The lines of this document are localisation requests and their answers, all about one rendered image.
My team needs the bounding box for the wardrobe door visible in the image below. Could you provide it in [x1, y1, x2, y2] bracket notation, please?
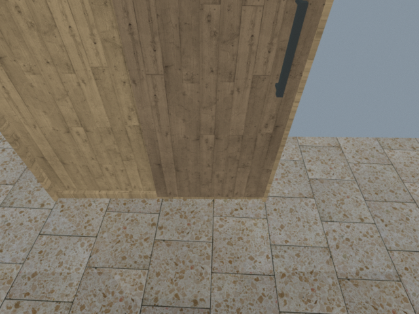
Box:
[112, 0, 326, 198]
[0, 0, 156, 191]

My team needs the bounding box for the handle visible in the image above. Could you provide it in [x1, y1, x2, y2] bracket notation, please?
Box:
[275, 0, 309, 97]

